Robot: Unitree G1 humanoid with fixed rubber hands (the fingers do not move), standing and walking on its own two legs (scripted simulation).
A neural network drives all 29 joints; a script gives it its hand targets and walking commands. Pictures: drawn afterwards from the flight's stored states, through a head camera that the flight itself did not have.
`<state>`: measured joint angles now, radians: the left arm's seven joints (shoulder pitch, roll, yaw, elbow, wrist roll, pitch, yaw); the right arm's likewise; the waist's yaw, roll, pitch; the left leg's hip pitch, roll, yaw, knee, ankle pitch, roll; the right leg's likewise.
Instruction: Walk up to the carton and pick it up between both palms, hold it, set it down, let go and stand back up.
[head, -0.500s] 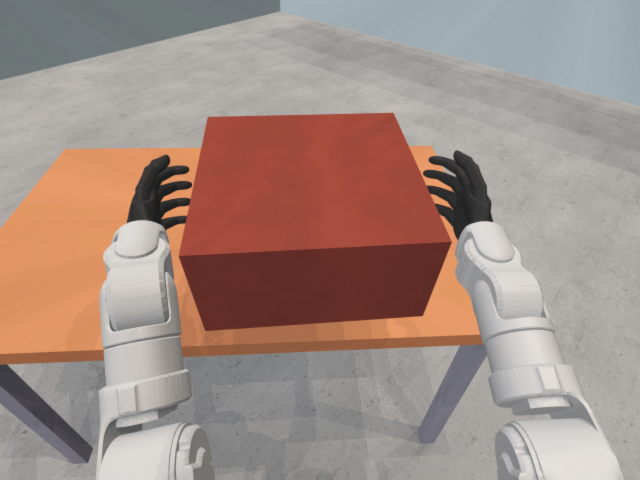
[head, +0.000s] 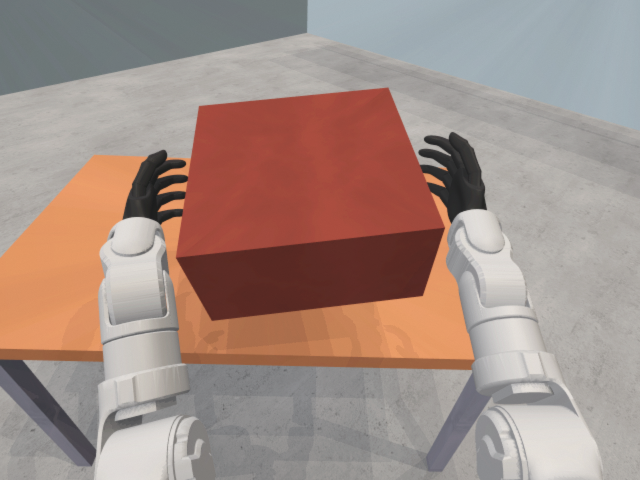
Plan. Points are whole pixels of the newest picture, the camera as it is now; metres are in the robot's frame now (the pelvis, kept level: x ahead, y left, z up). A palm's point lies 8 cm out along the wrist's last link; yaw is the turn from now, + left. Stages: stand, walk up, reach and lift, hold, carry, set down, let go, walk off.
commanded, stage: set down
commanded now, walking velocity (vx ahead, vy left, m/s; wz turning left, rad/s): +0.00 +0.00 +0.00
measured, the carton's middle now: (305, 196) +0.44 +0.04 +0.16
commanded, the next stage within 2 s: none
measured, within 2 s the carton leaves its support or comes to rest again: neither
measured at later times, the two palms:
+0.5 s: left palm (183, 231) +0.38 +0.20 +0.15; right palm (466, 224) +0.37 -0.17 +0.17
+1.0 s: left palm (188, 240) +0.39 +0.20 +0.11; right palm (455, 232) +0.39 -0.17 +0.14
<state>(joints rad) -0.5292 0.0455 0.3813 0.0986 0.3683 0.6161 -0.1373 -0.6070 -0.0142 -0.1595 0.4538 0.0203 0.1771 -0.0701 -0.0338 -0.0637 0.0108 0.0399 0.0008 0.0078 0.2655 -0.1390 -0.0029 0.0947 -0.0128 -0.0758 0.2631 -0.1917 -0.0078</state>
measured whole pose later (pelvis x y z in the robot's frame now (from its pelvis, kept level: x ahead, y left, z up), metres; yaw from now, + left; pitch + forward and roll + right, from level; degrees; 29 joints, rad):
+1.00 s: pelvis +0.01 +0.01 +0.00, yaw -2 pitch -4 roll +0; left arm -0.64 0.06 0.38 0.68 0.27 0.16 0.00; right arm -0.63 -0.01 -0.34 0.81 -0.12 -0.21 -0.05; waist 0.01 -0.06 0.01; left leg -0.06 0.01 0.06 0.28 -0.15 0.00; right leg -0.01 -0.01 -0.06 0.25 -0.18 0.00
